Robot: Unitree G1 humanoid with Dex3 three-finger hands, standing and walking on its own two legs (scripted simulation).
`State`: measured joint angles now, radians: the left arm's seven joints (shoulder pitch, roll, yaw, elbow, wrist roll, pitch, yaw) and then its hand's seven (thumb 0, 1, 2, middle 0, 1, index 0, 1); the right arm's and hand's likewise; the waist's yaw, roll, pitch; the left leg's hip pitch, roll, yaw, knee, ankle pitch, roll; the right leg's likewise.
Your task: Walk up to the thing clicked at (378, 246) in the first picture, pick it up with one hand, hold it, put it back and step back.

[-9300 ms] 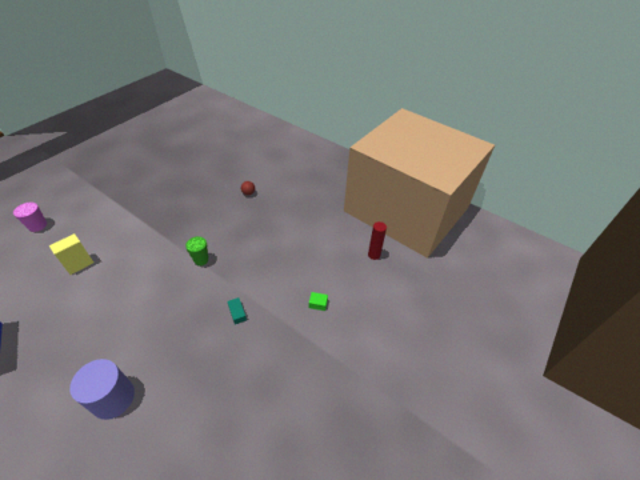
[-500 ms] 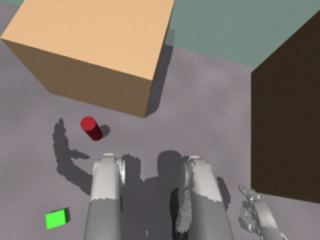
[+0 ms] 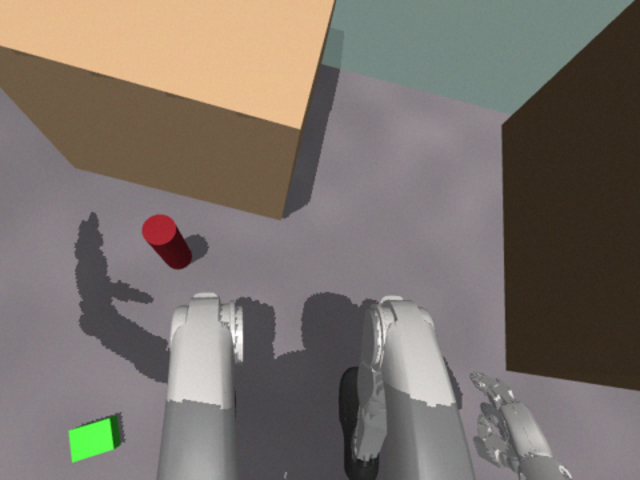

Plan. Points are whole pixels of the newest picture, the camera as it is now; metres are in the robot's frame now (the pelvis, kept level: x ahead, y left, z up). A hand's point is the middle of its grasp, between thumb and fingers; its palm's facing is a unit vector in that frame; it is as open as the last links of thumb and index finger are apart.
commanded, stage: go down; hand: left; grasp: from the side
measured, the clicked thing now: (170, 244) +0.44 +0.25 -0.31
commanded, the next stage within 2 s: approach in 0.44 s
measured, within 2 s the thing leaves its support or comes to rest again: neither
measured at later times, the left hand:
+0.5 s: hand out of the picture +0.37 +0.43 +0.00, palm faces +0.24 -0.97 -0.11, open 17.4 cm
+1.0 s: hand (38, 238) +0.39 +0.39 -0.15, palm faces +0.20 -0.98 +0.02, open 17.6 cm
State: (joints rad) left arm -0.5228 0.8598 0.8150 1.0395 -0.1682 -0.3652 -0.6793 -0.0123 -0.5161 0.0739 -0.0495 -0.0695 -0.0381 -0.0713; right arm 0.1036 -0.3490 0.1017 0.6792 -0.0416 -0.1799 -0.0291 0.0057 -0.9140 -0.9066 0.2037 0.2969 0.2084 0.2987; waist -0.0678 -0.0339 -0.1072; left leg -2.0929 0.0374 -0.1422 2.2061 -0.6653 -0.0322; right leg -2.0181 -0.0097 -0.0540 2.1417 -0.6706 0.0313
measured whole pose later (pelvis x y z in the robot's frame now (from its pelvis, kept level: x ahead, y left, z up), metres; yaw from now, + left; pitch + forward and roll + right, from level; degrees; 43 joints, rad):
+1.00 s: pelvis +0.00 +0.01 -0.08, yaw -5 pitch +24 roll -10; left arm -0.61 0.91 0.82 1.30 -0.24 -0.68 -0.70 -0.01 -0.58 0.04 -0.08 -0.09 -0.06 -0.10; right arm -0.03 -0.38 0.25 0.65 -0.15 -0.16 0.02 0.00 -0.90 -0.90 0.20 0.30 0.21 0.30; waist -0.15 -0.15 0.07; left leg -2.24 0.03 -0.23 2.49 -0.69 -0.04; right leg -2.14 0.03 -0.10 2.36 -0.67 0.05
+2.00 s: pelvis -0.02 +0.03 -0.12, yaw -10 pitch +9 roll -18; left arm -0.56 0.79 0.52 1.45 -0.10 -1.15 -0.09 -0.01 -0.45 0.13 -0.07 -0.08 -0.06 -0.08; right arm -0.15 -0.38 0.51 0.56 -0.37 -0.02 0.15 0.00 -0.90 -0.90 0.20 0.30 0.21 0.30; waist -0.22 -0.28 0.29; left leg -2.21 0.02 -0.40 2.70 -0.69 0.00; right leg -2.03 0.10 -0.21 2.43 -0.61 0.06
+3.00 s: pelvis -0.02 +0.03 -0.12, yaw -12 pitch +9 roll -18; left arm -0.63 0.84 0.54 1.47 -0.04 -1.12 0.03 0.00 0.03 1.02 -0.88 -1.05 -0.86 -1.05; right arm -0.17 -0.37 0.53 0.55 -0.38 0.03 0.15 0.00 -0.88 -0.90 0.20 0.30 0.21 0.30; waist -0.24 -0.30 0.32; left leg -2.20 0.03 -0.41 2.68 -0.71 -0.01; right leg -2.04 0.10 -0.23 2.40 -0.60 0.07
